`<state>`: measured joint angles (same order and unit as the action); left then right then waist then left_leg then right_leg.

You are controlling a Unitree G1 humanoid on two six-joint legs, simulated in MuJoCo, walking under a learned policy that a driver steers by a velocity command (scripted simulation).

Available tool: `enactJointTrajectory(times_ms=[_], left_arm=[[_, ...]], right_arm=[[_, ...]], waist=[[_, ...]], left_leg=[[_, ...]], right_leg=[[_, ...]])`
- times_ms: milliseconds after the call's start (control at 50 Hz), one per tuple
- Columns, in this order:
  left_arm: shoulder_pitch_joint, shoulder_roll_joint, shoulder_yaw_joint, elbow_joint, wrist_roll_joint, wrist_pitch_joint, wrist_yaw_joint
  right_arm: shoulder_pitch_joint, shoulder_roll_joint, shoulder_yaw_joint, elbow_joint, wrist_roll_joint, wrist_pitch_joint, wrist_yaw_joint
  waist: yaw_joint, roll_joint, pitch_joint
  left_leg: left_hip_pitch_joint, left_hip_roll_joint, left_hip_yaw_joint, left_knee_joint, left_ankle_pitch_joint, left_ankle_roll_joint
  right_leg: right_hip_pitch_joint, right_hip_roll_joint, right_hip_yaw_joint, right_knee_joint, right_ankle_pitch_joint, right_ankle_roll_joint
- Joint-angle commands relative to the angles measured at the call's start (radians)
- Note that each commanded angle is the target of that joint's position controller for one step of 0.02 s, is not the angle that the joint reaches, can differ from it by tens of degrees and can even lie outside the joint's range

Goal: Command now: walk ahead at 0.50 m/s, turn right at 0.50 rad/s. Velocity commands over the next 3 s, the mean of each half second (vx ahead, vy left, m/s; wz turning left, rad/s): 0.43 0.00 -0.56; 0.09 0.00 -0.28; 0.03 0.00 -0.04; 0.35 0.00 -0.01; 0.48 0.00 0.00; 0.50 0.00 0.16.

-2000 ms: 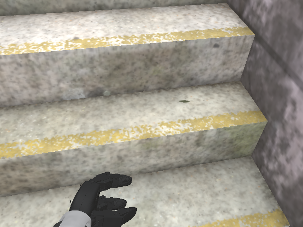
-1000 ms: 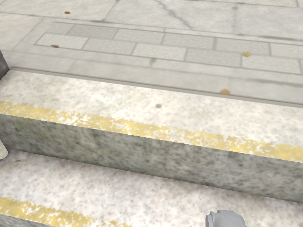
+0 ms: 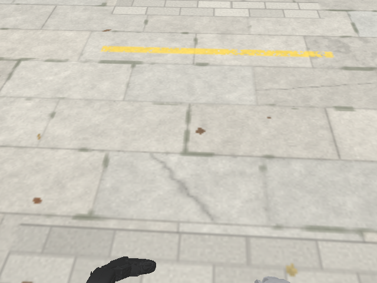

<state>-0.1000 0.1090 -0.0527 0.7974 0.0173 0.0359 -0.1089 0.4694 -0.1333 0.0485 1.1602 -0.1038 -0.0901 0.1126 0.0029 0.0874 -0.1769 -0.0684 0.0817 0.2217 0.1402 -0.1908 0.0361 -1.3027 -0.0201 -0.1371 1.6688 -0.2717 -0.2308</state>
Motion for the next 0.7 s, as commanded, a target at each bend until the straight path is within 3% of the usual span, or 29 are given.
enactJointTrajectory(times_ms=[20,40,60,80,100,120,140,160,180,220,240,280,300,340,380,400,420,440,460,480,500,520,540,560,580,600,620,660,700], left_arm=[[-0.006,0.058,0.016,-0.082,0.033,0.008,-0.003],[0.097,0.053,0.016,-0.065,0.03,-0.002,0.0],[0.208,0.116,0.027,-0.02,0.006,-0.006,0.021],[0.371,0.161,0.043,0.022,0.0,-0.002,0.048],[0.579,0.236,0.07,0.11,0.016,-0.003,0.067],[0.64,0.271,0.089,0.124,0.048,-0.014,0.058],[0.591,0.245,0.09,0.161,0.061,-0.057,0.061],[0.505,0.202,0.088,0.202,0.047,-0.094,0.059],[0.425,0.148,0.079,0.213,0.016,-0.124,0.055],[0.269,0.078,0.056,0.218,0.022,-0.146,0.041],[0.152,0.099,0.068,0.151,0.029,-0.157,0.028],[0.129,0.132,0.078,0.109,0.015,-0.183,0.043],[0.186,0.144,0.081,0.104,0.023,-0.2,0.061],[0.273,0.2,0.105,0.096,0.024,-0.227,0.085],[0.346,0.22,0.128,0.09,-0.023,-0.225,0.081],[0.381,0.233,0.139,0.089,-0.025,-0.214,0.072],[0.378,0.241,0.144,0.067,-0.026,-0.207,0.063],[0.358,0.247,0.145,0.052,-0.027,-0.203,0.058],[0.355,0.229,0.143,0.043,-0.031,-0.206,0.057],[0.36,0.187,0.134,0.013,-0.03,-0.208,0.051],[0.516,0.05,0.101,-0.006,-0.029,-0.207,0.056],[0.544,0.141,0.13,-0.003,-0.011,-0.183,0.063],[0.483,0.179,0.149,0.005,-0.003,-0.158,0.069],[0.434,0.181,0.144,0.009,-0.003,-0.133,0.088],[0.444,0.166,0.141,0.022,0.009,-0.127,0.098],[0.402,0.154,0.137,0.009,0.028,-0.134,0.098],[0.351,0.131,0.127,-0.007,0.035,-0.134,0.082],[0.365,0.127,0.123,-0.001,0.018,-0.13,0.046],[0.376,0.131,0.125,0.012,0.014,-0.129,0.02]], right_arm=[[0.027,-0.326,-0.065,-0.053,0.074,-0.057,-0.006],[-0.001,-0.354,-0.082,-0.067,0.054,-0.04,-0.007],[0.038,-0.336,-0.087,-0.103,-0.005,-0.031,-0.011],[-0.018,-0.31,-0.092,-0.153,-0.029,-0.02,-0.007],[-0.096,-0.24,-0.084,-0.191,-0.044,-0.005,0.01],[-0.118,-0.192,-0.092,-0.168,0.006,0.016,0.038],[-0.097,-0.132,-0.078,-0.172,0.019,0.019,0.032],[-0.184,-0.11,-0.064,-0.234,0.022,0.009,0.011],[-0.244,-0.097,-0.052,-0.278,0.012,0.003,-0.011],[-0.302,-0.104,-0.04,-0.326,0.014,0.012,-0.052],[-0.308,-0.143,-0.055,-0.334,0.045,0.017,-0.066],[-0.351,-0.179,-0.074,-0.361,0.043,0.009,-0.103],[-0.381,-0.18,-0.074,-0.373,0.035,0.002,-0.109],[-0.484,-0.152,-0.063,-0.422,0.046,-0.01,-0.099],[-0.547,-0.083,-0.041,-0.444,0.07,-0.009,-0.089],[-0.503,-0.081,-0.041,-0.427,0.09,-0.009,-0.087],[-0.463,-0.112,-0.054,-0.402,0.087,-0.014,-0.094],[-0.431,-0.158,-0.081,-0.403,0.081,-0.022,-0.105],[-0.377,-0.211,-0.106,-0.385,0.093,-0.039,-0.119],[-0.268,-0.264,-0.125,-0.373,0.103,-0.061,-0.132],[-0.144,-0.319,-0.125,-0.394,0.095,-0.072,-0.139],[-0.158,-0.336,-0.135,-0.375,0.085,-0.05,-0.12],[-0.253,-0.32,-0.144,-0.388,0.073,-0.046,-0.135],[-0.344,-0.242,-0.125,-0.394,0.089,-0.036,-0.146],[-0.431,-0.138,-0.092,-0.427,0.094,-0.031,-0.15],[-0.462,-0.094,-0.082,-0.431,0.095,-0.032,-0.141],[-0.48,-0.112,-0.095,-0.44,0.093,-0.032,-0.148],[-0.528,-0.136,-0.112,-0.457,0.085,-0.033,-0.149],[-0.585,-0.132,-0.109,-0.463,0.108,-0.044,-0.108]], waist=[[0.108,0.122,-0.019],[0.138,0.16,-0.039],[0.105,0.087,-0.176],[0.153,0.014,-0.205],[0.234,-0.192,-0.244],[0.246,-0.373,-0.163],[0.18,-0.282,-0.09],[0.095,-0.211,0.05],[0.04,-0.138,0.081],[-0.074,-0.018,0.085],[-0.11,-0.038,0.085],[-0.104,-0.1,0.068],[-0.068,-0.092,0.044],[-0.007,-0.071,0.033],[0.021,-0.095,0.078],[0.03,-0.157,0.09],[0.006,-0.159,0.113],[-0.031,-0.147,0.097],[-0.055,-0.13,0.058],[-0.093,-0.028,-0.108],[-0.035,0.209,-0.393],[-0.041,0.303,-0.394],[-0.032,0.111,-0.118],[-0.01,0.04,-0.047],[0.027,0.005,-0.033],[0.046,-0.005,0.02],[0.043,-0.026,0.008],[0.056,-0.057,-0.014],[0.09,-0.057,0.018]], left_leg=[[0.25,0.294,-0.03,0.149,1.735,0.136],[0.318,0.297,-0.029,0.251,1.847,0.142],[0.142,0.25,-0.042,0.366,1.931,0.137],[-0.133,0.227,-0.124,0.52,1.896,0.14],[-0.409,0.09,-0.167,0.857,1.146,0.1],[-0.665,-0.14,-0.288,1.491,0.256,0.065],[-0.859,-0.181,-0.556,1.766,0.278,0.112],[-0.99,-0.187,-0.542,1.858,0.238,0.123],[-1.039,-0.178,-0.52,1.874,0.159,0.123],[-1.051,-0.132,-0.449,1.746,0.096,0.1],[-0.936,-0.094,-0.378,1.621,-0.016,0.056],[-0.787,-0.054,-0.278,1.464,-0.085,-0.008],[-0.736,-0.035,-0.259,1.398,-0.066,-0.046],[-0.643,0.012,-0.252,1.038,-0.039,-0.102],[-0.415,-0.004,-0.212,0.68,0.002,-0.135],[-0.389,-0.031,-0.207,0.632,0.108,-0.136],[-0.381,-0.041,-0.209,0.562,0.162,-0.126],[-0.326,-0.068,-0.189,0.499,0.159,-0.105],[-0.215,-0.073,-0.187,0.441,0.21,-0.06],[0.049,0.035,-0.259,0.476,0.569,0.076],[0.43,0.321,-0.582,0.449,1.072,0.369],[0.414,0.446,-0.926,0.263,0.802,0.474],[0.147,0.396,-0.853,0.203,0.367,0.355],[-0.052,0.327,-0.679,0.173,0.076,0.242],[-0.172,0.272,-0.563,0.117,0.011,0.192],[-0.248,0.232,-0.461,0.091,0.069,0.183],[-0.29,0.179,-0.383,0.088,0.154,0.179],[-0.336,0.111,-0.239,0.115,0.229,0.148],[-0.419,0.047,-0.139,0.148,0.191,0.094]], right_leg=[[0.204,0.112,-0.071,-0.346,-0.312,0.038],[0.251,0.133,-0.032,-0.406,-0.264,0.031],[0.523,0.143,0.109,-0.351,-0.031,-0.011],[0.804,0.157,0.257,-0.501,-0.117,-0.025],[1.061,0.087,0.52,-0.787,-0.126,-0.074],[1.026,-0.016,0.907,-1.085,-0.187,-0.157],[1.001,-0.028,0.93,-1.109,-0.396,-0.095],[0.934,-0.014,0.852,-1.094,-0.446,-0.06],[0.926,-0.018,0.784,-1.102,-0.314,-0.049],[0.851,0.01,0.62,-1.072,0.047,-0.05],[0.75,0.007,0.544,-1.129,0.136,-0.05],[0.656,0.061,0.427,-1.192,0.114,-0.005],[0.651,0.062,0.432,-1.206,0.18,0.006],[0.753,0.047,0.399,-1.22,0.384,0.041],[0.674,0.062,0.399,-1.221,0.347,0.062],[0.735,0.021,0.453,-1.222,0.374,0.039],[0.784,-0.015,0.504,-1.189,0.377,0.036],[0.84,-0.025,0.532,-1.15,0.468,0.045],[0.864,0.006,0.531,-1.06,0.559,0.09],[0.84,0.078,0.472,-0.859,0.591,0.164],[0.659,0.214,0.337,-0.561,-0.018,0.256],[0.482,0.202,0.279,-0.285,-0.454,0.286],[0.38,0.125,0.277,-0.102,-0.315,0.291],[0.422,0.053,0.261,-0.079,-0.195,0.276],[0.507,0.005,0.27,-0.18,-0.11,0.271],[0.564,-0.024,0.241,-0.247,-0.118,0.28],[0.63,-0.029,0.202,-0.263,-0.132,0.289],[0.729,-0.032,0.176,-0.373,-0.074,0.312],[0.881,-0.068,0.124,-0.66,-0.041,0.346]])
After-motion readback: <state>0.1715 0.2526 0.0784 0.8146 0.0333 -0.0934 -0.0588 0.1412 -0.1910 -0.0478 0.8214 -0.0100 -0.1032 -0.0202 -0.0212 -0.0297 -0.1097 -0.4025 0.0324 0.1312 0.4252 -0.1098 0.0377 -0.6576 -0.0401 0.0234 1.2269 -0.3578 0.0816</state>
